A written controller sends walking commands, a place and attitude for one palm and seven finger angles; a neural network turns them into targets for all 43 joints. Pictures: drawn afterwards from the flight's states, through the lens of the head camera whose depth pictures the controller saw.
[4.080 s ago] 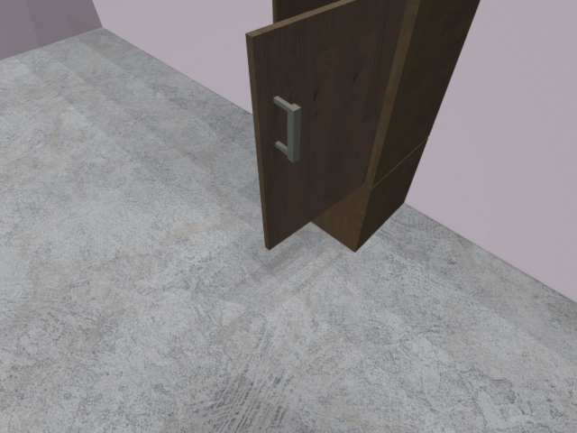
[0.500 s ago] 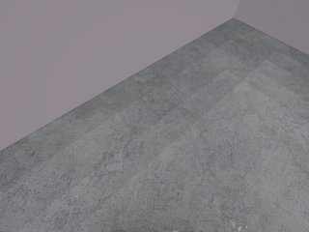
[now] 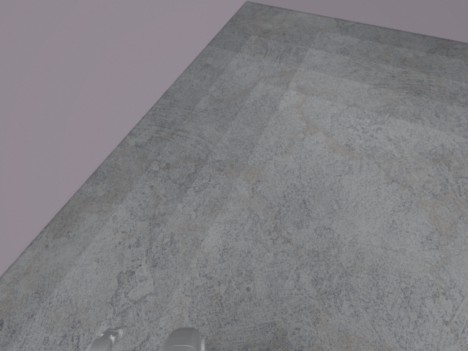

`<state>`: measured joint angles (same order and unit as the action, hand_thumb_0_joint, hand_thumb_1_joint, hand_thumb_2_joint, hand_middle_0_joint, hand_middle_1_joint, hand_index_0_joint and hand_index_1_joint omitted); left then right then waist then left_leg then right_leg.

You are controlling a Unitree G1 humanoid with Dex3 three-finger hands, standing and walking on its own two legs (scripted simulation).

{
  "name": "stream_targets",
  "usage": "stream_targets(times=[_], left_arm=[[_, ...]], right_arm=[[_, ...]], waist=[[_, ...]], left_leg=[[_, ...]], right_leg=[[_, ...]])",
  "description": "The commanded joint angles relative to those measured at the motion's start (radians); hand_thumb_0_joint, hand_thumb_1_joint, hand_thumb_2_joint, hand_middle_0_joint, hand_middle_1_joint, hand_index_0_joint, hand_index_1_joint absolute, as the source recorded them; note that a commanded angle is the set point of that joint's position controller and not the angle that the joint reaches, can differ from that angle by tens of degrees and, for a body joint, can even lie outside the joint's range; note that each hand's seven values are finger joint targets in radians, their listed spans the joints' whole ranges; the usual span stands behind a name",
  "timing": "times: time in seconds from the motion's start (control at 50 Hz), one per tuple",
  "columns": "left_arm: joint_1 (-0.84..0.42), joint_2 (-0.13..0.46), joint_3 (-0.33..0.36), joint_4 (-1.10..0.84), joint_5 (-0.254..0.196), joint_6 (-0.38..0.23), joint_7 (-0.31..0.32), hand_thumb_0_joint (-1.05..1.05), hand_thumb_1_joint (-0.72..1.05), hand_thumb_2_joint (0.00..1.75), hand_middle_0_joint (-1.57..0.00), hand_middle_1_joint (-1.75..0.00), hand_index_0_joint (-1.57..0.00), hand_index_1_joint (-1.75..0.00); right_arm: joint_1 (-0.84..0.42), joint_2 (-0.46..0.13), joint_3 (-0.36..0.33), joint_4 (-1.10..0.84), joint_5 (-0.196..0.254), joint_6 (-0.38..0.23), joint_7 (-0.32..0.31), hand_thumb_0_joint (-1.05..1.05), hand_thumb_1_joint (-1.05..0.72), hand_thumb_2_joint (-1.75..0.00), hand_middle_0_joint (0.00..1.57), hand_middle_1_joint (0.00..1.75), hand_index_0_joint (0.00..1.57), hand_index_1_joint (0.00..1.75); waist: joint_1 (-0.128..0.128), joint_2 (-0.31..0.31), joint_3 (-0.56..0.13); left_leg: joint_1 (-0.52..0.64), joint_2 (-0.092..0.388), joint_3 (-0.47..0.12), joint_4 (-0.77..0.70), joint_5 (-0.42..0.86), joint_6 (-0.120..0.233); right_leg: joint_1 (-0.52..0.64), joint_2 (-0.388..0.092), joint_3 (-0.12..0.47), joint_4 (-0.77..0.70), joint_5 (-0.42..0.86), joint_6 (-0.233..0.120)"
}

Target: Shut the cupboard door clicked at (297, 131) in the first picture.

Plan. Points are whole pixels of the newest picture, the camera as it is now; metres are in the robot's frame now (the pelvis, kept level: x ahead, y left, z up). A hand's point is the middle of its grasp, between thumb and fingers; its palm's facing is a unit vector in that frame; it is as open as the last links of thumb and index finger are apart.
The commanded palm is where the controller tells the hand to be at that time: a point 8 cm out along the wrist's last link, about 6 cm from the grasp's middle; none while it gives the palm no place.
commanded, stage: walk around to get in front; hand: left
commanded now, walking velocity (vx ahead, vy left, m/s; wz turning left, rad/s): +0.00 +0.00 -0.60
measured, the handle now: out of the picture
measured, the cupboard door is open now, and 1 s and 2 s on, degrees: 84 84 84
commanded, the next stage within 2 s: walk to a spot facing it in 1.56 s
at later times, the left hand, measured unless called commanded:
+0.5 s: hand (144, 296) +0.23 +0.21 -0.16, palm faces -0.28 -0.95 -0.16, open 7.4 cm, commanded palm none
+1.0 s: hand (238, 216) +0.40 +0.01 -0.15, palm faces -0.54 -0.81 -0.24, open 7.2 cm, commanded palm none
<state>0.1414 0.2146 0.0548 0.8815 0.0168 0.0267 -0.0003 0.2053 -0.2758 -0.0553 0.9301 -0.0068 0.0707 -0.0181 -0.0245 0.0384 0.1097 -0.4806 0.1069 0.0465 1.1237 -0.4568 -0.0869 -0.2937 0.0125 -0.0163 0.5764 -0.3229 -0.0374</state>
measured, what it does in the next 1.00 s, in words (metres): walks ahead, turning right: left foot, then right foot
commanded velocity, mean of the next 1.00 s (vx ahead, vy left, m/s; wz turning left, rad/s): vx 0.27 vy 0.00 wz -0.55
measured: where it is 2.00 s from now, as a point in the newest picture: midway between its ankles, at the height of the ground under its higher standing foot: (320, 247)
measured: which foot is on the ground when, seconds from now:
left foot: up 0.00-0.24, down 0.26-0.76, up 0.78-1.00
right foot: down 0.00-0.26, up 0.28-0.74, down 0.76-1.00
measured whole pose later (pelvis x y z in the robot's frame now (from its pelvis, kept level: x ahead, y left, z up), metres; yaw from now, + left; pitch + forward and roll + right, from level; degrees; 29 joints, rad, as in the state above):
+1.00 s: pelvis +0.23 -0.11 +0.01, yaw -34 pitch +2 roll +1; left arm 0.21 0.19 0.06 0.96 0.01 -0.04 -0.01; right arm 0.20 -0.20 -0.04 0.93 -0.02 -0.01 0.01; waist -0.03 0.01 0.07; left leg -0.61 0.16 0.01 1.09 -0.23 -0.08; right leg -0.22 0.08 -0.04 0.41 -0.23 -0.12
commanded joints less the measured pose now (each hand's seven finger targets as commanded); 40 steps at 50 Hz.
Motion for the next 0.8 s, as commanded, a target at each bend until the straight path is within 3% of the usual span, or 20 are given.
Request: stream_targets(times=[0.0, 0.1, 0.14, 0.2, 0.22, 0.24, 0.26, 0.28, 0.3, 0.34, 0.4, 0.46, 0.6, 0.64, 0.68, 0.7, 0.72, 0.74, 0.76, 0.78], left_arm=[[0.050, 0.189, 0.051, -0.052, 0.003, -0.027, 0.018, 0.00, 0.90, 0.90, -0.20, -0.30, -0.20, -0.30], [0.088, 0.203, 0.060, -0.038, 0.007, -0.022, 0.015, 0.00, 0.90, 0.90, -0.20, -0.30, -0.20, -0.30], [0.084, 0.211, 0.067, -0.042, 0.008, -0.019, 0.013, 0.00, 0.90, 0.90, -0.20, -0.30, -0.20, -0.30], [0.024, 0.191, 0.067, -0.048, 0.005, -0.017, 0.004, 0.00, 0.90, 0.90, -0.20, -0.30, -0.20, -0.30], [0.015, 0.142, 0.056, -0.062, -0.002, -0.016, -0.002, 0.00, 0.90, 0.90, -0.20, -0.30, -0.20, -0.30], [0.032, 0.068, 0.042, -0.087, -0.012, -0.014, -0.016, 0.00, 0.90, 0.90, -0.20, -0.30, -0.20, -0.30], [-0.035, 0.100, 0.043, -0.113, 0.003, -0.018, -0.022, 0.00, 0.90, 0.90, -0.20, -0.30, -0.20, -0.30], [-0.031, 0.121, 0.053, -0.107, 0.013, -0.022, -0.034, 0.00, 0.90, 0.90, -0.20, -0.30, -0.20, -0.30], [-0.025, 0.119, 0.056, -0.085, 0.024, -0.023, -0.041, 0.00, 0.90, 0.90, -0.20, -0.30, -0.20, -0.30], [0.001, 0.088, 0.055, -0.053, 0.025, -0.016, -0.056, 0.00, 0.90, 0.90, -0.20, -0.30, -0.20, -0.30], [0.034, 0.042, 0.039, -0.033, 0.015, -0.012, -0.060, 0.00, 0.90, 0.90, -0.20, -0.30, -0.20, -0.30], [-0.016, 0.026, 0.027, -0.041, 0.012, -0.010, -0.065, 0.00, 0.90, 0.90, -0.20, -0.30, -0.20, -0.30], [-0.197, 0.014, 0.008, -0.079, 0.011, -0.020, -0.073, 0.00, 0.90, 0.90, -0.20, -0.30, -0.20, -0.30], [-0.157, 0.027, 0.011, -0.067, 0.008, -0.025, -0.071, 0.00, 0.90, 0.90, -0.20, -0.30, -0.20, -0.30], [0.008, 0.062, 0.027, -0.021, 0.007, -0.034, -0.061, 0.00, 0.90, 0.90, -0.20, -0.30, -0.20, -0.30], [0.199, 0.113, 0.044, 0.034, 0.010, -0.045, -0.053, 0.00, 0.90, 0.90, -0.20, -0.30, -0.20, -0.30], [0.334, 0.236, 0.075, 0.064, 0.014, -0.057, -0.037, 0.00, 0.90, 0.90, -0.20, -0.30, -0.20, -0.30], [0.363, 0.302, 0.086, 0.073, -0.013, -0.055, -0.021, 0.00, 0.90, 0.90, -0.20, -0.30, -0.20, -0.30], [0.274, 0.295, 0.085, 0.052, -0.023, -0.047, -0.008, 0.00, 0.90, 0.90, -0.20, -0.30, -0.20, -0.30], [0.176, 0.229, 0.065, 0.021, -0.021, -0.052, -0.004, 0.00, 0.90, 0.90, -0.20, -0.30, -0.20, -0.30]], right_arm=[[-0.007, -0.040, -0.015, -0.087, -0.003, -0.040, -0.004, 0.00, -0.90, -0.90, 0.20, 0.30, 0.20, 0.30], [-0.062, -0.033, -0.014, -0.112, 0.002, -0.050, -0.009, 0.00, -0.90, -0.90, 0.20, 0.30, 0.20, 0.30], [-0.064, -0.032, -0.012, -0.123, 0.003, -0.059, -0.009, 0.00, -0.90, -0.90, 0.20, 0.30, 0.20, 0.30], [0.045, -0.041, -0.014, -0.093, -0.002, -0.079, -0.009, 0.00, -0.90, -0.90, 0.20, 0.30, 0.20, 0.30], [0.127, -0.100, -0.022, -0.068, -0.011, -0.093, -0.015, 0.00, -0.90, -0.90, 0.20, 0.30, 0.20, 0.30], [0.210, -0.227, -0.048, -0.054, -0.036, -0.102, -0.017, 0.00, -0.90, -0.90, 0.20, 0.30, 0.20, 0.30], [0.238, -0.232, -0.042, -0.055, -0.034, -0.097, -0.022, 0.00, -0.90, -0.90, 0.20, 0.30, 0.20, 0.30], [0.173, -0.186, -0.028, -0.084, -0.035, -0.096, -0.017, 0.00, -0.90, -0.90, 0.20, 0.30, 0.20, 0.30], [0.129, -0.141, -0.015, -0.095, -0.037, -0.106, -0.016, 0.00, -0.90, -0.90, 0.20, 0.30, 0.20, 0.30], [0.109, -0.082, 0.004, -0.089, -0.030, -0.118, -0.020, 0.00, -0.90, -0.90, 0.20, 0.30, 0.20, 0.30], [0.191, -0.053, 0.012, -0.050, -0.020, -0.134, -0.028, 0.00, -0.90, -0.90, 0.20, 0.30, 0.20, 0.30], [0.258, -0.060, 0.011, -0.015, -0.022, -0.140, -0.027, 0.00, -0.90, -0.90, 0.20, 0.30, 0.20, 0.30], [0.336, -0.067, 0.003, 0.044, -0.036, -0.129, -0.017, 0.00, -0.90, -0.90, 0.20, 0.30, 0.20, 0.30], [0.318, -0.087, 0.002, 0.044, -0.034, -0.129, -0.016, 0.00, -0.90, -0.90, 0.20, 0.30, 0.20, 0.30], [0.267, -0.117, -0.005, 0.031, -0.025, -0.128, -0.014, 0.00, -0.90, -0.90, 0.20, 0.30, 0.20, 0.30], [0.206, -0.125, -0.006, 0.010, -0.014, -0.129, -0.006, 0.00, -0.90, -0.90, 0.20, 0.30, 0.20, 0.30], [0.194, -0.061, 0.007, -0.025, 0.006, -0.129, 0.007, 0.00, -0.90, -0.90, 0.20, 0.30, 0.20, 0.30], [0.136, -0.039, 0.008, -0.069, 0.013, -0.125, 0.004, 0.00, -0.90, -0.90, 0.20, 0.30, 0.20, 0.30], [0.093, -0.059, -0.004, -0.071, 0.005, -0.117, 0.004, 0.00, -0.90, -0.90, 0.20, 0.30, 0.20, 0.30], [0.083, -0.054, -0.010, -0.063, 0.001, -0.118, 0.009, 0.00, -0.90, -0.90, 0.20, 0.30, 0.20, 0.30]], waist=[[0.026, -0.157, -0.189], [0.050, -0.198, -0.191], [0.050, -0.214, -0.189], [-0.013, -0.179, -0.186], [-0.052, -0.032, -0.202], [-0.078, 0.314, -0.211], [-0.092, 0.243, -0.152], [-0.052, 0.122, -0.076], [-0.025, 0.116, -0.038], [0.010, 0.107, -0.004], [0.005, 0.148, -0.093], [-0.008, 0.119, -0.122], [-0.054, 0.120, -0.018], [-0.025, 0.133, -0.040], [0.061, 0.100, -0.111], [0.162, 0.054, -0.193], [0.216, -0.191, -0.299], [0.201, -0.298, -0.332], [0.156, -0.178, -0.206], [0.115, -0.136, -0.134]], left_leg=[[-0.046, -0.019, -0.028, -0.086, 0.075, -0.015], [-0.029, -0.058, -0.020, -0.252, 0.056, -0.012], [0.023, -0.067, -0.015, -0.340, 0.046, -0.005], [0.286, -0.080, 0.006, -0.613, 0.172, 0.009], [0.462, 0.010, -0.076, -0.762, 0.147, 0.038], [0.586, 0.319, -0.450, -0.871, -0.014, 0.140], [0.496, 0.433, -0.576, -0.930, -0.058, 0.222], [0.388, 0.406, -0.503, -0.951, -0.083, 0.236], [0.342, 0.345, -0.433, -0.944, -0.019, 0.202], [0.334, 0.240, -0.195, -0.910, 0.244, 0.123], [0.465, 0.179, 0.008, -0.813, 0.674, 0.074], [0.539, 0.201, 0.056, -0.802, 0.744, 0.117], [0.554, 0.257, 0.144, -0.813, 0.693, 0.161], [0.528, 0.265, 0.188, -0.739, 0.882, 0.159], [0.449, 0.251, 0.225, -0.536, 1.059, 0.136], [0.309, 0.215, 0.263, -0.322, 0.980, 0.093], [-0.011, 0.082, 0.265, -0.002, 0.340, 0.040], [-0.212, -0.037, 0.129, 0.278, -0.169, 0.013], [-0.262, 0.026, -0.030, 0.306, -0.069, 0.036], [-0.235, 0.066, -0.040, 0.260, 0.065, 0.038]], right_leg=[[0.191, -0.221, 0.228, -0.177, 0.644, -0.141], [0.234, -0.214, 0.302, -0.147, 0.689, -0.152], [0.208, -0.218, 0.343, -0.152, 0.589, -0.150], [0.028, -0.160, 0.352, -0.109, 0.234, -0.090], [-0.124, -0.068, 0.273, -0.002, 0.028, -0.043], [-0.359, 0.093, 0.088, 0.312, -0.300, 0.033], [-0.414, 0.027, 0.087, 0.502, -0.317, 0.038], [-0.409, -0.036, 0.097, 0.583, -0.232, 0.040], [-0.411, -0.045, 0.073, 0.641, -0.162, 0.047], [-0.412, -0.064, 0.046, 0.693, -0.009, 0.059], [-0.418, -0.049, -0.002, 0.699, 0.058, 0.065], [-0.451, -0.058, -0.027, 0.622, 0.078, 0.064], [-0.384, -0.071, -0.118, 0.236, 0.046, 0.029], [-0.247, -0.027, -0.154, 0.151, 0.008, -0.002], [0.014, 0.022, -0.174, 0.084, 0.005, -0.046], [0.286, 0.016, -0.142, 0.000, 0.078, -0.076], [0.576, -0.234, 0.228, -0.097, 0.035, -0.169], [0.597, -0.430, 0.648, -0.257, 0.118, -0.250], [0.453, -0.433, 0.591, -0.325, -0.034, -0.248], [0.288, -0.373, 0.478, -0.352, -0.067, -0.199]])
